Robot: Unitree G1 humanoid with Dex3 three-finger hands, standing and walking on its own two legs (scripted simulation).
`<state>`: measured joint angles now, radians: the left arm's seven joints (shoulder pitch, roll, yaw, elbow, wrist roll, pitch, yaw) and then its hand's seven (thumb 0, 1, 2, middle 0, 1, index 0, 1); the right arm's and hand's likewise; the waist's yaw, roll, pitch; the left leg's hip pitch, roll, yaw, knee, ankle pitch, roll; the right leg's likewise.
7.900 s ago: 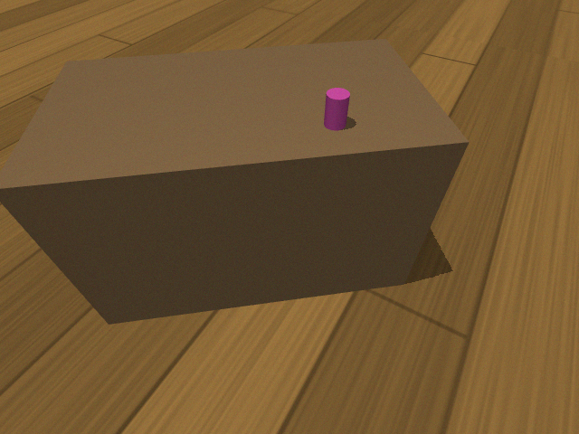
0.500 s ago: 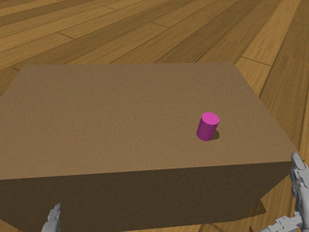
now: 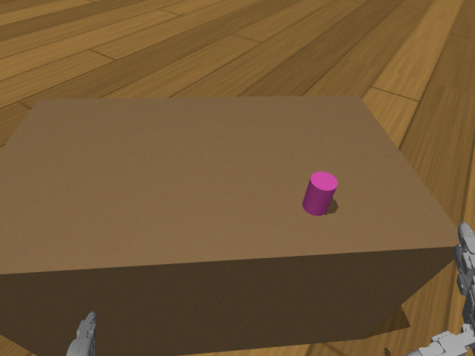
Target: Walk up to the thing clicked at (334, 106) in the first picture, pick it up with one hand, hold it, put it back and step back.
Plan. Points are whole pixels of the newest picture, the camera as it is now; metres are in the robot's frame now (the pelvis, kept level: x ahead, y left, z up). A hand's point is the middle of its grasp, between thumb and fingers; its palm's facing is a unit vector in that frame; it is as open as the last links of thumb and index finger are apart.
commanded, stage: go down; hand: right
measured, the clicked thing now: (319, 194) +0.48 -0.20 -0.03
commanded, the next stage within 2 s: none
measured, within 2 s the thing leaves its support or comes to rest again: neither
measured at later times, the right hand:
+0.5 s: hand (443, 233) +0.29 -0.32 +0.09, palm faces +0.19 +0.98 -0.09, open 17.7 cm
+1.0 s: hand (451, 216) +0.31 -0.35 +0.10, palm faces +0.16 +0.99 -0.01, open 17.5 cm
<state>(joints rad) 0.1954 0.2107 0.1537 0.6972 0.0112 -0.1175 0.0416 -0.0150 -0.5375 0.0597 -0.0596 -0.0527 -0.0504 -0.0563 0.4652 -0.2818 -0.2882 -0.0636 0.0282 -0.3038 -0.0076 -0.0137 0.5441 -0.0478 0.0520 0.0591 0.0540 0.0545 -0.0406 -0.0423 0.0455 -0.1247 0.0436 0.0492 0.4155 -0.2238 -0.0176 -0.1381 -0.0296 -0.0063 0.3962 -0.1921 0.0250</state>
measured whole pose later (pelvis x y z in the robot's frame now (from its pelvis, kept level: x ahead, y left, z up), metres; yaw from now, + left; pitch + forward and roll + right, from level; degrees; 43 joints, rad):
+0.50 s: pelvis +0.00 -0.01 +0.00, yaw +0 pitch +0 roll +0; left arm 0.18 0.22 0.03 0.76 -0.02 -0.15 0.15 -0.01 -0.53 0.04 -0.06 -0.04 -0.05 -0.04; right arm -0.09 -0.49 -0.51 0.55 0.30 -0.24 0.43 -0.02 0.60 -0.04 0.03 0.06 0.04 0.05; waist 0.01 0.00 -0.01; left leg -0.22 0.05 0.05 0.46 -0.24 -0.02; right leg -0.25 -0.03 -0.01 0.47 -0.22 0.02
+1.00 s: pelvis +0.01 -0.01 -0.01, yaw -1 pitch +4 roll +1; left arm 0.18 0.23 -0.01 0.74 -0.03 -0.19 0.20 -0.01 -0.54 0.05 -0.06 -0.05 -0.05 -0.05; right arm -0.26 -0.59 -0.56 0.75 0.32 -0.21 0.57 -0.02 0.54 -0.04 0.05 0.05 0.04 0.05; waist 0.01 0.01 -0.03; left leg -0.30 0.05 0.06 0.51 -0.27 -0.03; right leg -0.34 -0.03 0.01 0.54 -0.27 0.01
